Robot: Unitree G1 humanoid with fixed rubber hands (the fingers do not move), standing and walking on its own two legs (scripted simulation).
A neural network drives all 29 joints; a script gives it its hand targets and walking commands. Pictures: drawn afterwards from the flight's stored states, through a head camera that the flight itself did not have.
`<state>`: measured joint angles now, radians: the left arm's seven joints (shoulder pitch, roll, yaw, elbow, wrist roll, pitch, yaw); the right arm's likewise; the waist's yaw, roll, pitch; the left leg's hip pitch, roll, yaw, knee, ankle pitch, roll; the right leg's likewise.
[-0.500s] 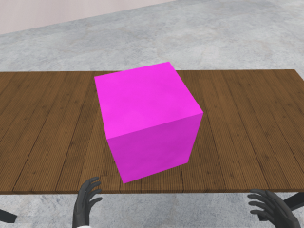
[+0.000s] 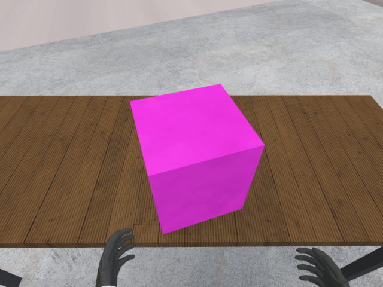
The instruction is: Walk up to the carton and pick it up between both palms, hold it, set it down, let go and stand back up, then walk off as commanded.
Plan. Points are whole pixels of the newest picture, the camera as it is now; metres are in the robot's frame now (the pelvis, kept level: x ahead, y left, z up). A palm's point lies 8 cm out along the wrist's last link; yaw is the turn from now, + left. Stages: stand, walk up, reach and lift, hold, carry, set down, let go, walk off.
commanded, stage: set down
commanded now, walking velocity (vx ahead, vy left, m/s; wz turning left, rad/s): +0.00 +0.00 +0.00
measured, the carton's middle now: (191, 160) +0.40 +0.07 +0.04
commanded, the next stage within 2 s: let go in 0.30 s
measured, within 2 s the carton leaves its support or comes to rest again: neither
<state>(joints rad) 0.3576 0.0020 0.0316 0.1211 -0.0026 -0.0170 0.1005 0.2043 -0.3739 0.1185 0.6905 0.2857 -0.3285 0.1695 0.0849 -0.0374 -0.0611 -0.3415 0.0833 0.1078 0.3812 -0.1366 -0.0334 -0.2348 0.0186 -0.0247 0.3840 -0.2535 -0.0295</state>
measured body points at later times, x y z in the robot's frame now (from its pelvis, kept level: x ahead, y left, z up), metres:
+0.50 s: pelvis -0.01 +0.01 +0.00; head -0.01 +0.02 +0.45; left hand +0.18 +0.22 -0.03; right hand +0.17 -0.22 -0.08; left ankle +0.03 +0.14 -0.74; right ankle -0.04 -0.10 -0.74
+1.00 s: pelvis +0.00 +0.02 +0.00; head -0.01 +0.02 +0.45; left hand +0.18 +0.22 -0.03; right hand +0.16 -0.23 -0.10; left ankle +0.03 +0.14 -0.74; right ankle -0.04 -0.10 -0.74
